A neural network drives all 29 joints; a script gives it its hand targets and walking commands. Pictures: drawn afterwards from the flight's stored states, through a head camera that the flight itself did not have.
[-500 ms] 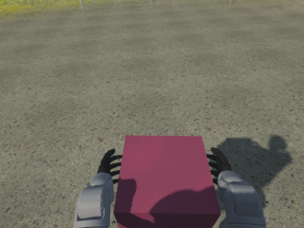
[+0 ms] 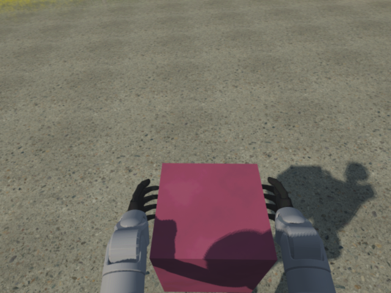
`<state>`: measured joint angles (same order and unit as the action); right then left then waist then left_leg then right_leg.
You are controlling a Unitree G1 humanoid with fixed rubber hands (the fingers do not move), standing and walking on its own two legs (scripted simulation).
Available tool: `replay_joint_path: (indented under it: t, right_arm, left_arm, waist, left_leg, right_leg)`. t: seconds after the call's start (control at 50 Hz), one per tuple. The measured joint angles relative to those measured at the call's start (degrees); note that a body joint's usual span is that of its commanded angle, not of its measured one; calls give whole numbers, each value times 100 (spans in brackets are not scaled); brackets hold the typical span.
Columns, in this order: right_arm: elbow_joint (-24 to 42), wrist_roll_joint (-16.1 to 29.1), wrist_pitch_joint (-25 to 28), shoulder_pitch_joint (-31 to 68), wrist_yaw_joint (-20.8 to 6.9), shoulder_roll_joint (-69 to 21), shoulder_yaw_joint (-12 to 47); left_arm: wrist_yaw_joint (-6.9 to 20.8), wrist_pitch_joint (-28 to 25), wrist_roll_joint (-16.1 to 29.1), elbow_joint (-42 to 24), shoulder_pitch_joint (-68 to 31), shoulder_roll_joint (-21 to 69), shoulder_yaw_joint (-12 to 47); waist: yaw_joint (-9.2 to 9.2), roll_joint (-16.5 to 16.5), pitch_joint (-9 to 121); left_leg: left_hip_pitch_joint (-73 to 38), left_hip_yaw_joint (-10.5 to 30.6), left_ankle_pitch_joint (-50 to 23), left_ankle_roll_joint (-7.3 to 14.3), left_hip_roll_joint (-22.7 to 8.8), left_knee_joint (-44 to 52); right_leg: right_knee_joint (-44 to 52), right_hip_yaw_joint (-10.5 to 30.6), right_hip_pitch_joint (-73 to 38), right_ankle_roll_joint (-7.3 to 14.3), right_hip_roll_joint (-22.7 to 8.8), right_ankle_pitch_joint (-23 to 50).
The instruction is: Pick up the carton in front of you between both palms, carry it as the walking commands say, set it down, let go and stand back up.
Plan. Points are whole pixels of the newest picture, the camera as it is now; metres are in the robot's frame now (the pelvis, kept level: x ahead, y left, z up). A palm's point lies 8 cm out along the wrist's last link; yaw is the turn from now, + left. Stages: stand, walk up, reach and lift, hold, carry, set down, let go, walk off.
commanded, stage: carry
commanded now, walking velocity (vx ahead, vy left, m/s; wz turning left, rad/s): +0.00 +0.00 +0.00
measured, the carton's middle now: (208, 230) +0.30 +0.00 -0.04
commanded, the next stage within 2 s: hold in 0.20 s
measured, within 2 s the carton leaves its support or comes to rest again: neither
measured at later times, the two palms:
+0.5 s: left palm (129, 227) +0.26 +0.16 +0.05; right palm (282, 224) +0.26 -0.14 +0.04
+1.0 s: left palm (128, 232) +0.25 +0.16 +0.05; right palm (283, 222) +0.26 -0.14 +0.05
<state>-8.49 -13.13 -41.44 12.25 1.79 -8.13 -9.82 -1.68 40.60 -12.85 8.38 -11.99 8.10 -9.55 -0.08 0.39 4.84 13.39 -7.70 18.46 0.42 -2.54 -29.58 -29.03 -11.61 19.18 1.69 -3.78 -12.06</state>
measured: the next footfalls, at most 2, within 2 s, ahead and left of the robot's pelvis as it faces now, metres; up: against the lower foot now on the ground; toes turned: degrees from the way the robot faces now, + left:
none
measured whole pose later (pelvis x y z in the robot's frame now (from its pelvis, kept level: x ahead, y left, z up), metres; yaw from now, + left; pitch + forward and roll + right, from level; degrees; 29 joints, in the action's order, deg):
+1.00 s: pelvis -0.06 -0.01 +0.00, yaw +4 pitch -10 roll +0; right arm -24.1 -21.5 -38.5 25.8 -0.2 -11.6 -24.0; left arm 2.8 34.2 -22.0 29.0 -26.6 10.7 -24.9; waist -1.0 2.1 -4.1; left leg 5.3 3.7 16.1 1.4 1.2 -31.0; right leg -28.3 -0.6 8.5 1.2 2.1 -10.5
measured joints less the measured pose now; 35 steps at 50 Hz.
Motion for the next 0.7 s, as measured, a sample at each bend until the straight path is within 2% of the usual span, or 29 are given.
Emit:
replay_joint_path:
  t: [0.22,0.24,0.28,0.32,0.36,0.7]
  right_arm:
    - [-15,-26,-78,-12,-10,0,15]
    - [45,-27,-73,-36,-8,4,32]
    - [115,-45,-53,-123,-12,19,81]
    - [123,-61,-51,-152,-8,25,95]
    - [75,-76,-35,-135,-7,21,89]
    - [-500,-356,-77,301,-111,-65,-260]
  left_arm:
    - [12,63,-11,30,13,-1,-9]
    - [22,40,-10,-1,27,-1,9]
    - [53,-7,-56,-6,77,-10,68]
    - [74,-32,-69,39,77,-11,70]
    - [78,-72,-73,101,66,-10,46]
    - [198,-134,-279,800,-384,84,-382]
  waist:
    - [8,14,-108]
    - [-6,39,-259]
    - [-17,77,-455]
    - [-16,87,-580]
    - [0,136,-665]
    - [-12,131,-828]
  left_leg:
    - [-156,0,-14,4,-6,57]
    - [-325,169,-349,16,53,177]
    - [-635,383,-282,39,133,403]
    - [-860,607,-358,39,222,629]
    - [-1004,744,-450,28,253,725]
    - [-1168,750,-472,68,325,523]
  right_leg:
    - [73,2,-162,11,22,22]
    - [213,178,-351,11,111,344]
    - [463,445,-680,-23,231,237]
    - [661,705,-903,-73,300,479]
    - [771,816,-1063,-100,354,359]
    - [700,856,-1287,-117,298,523]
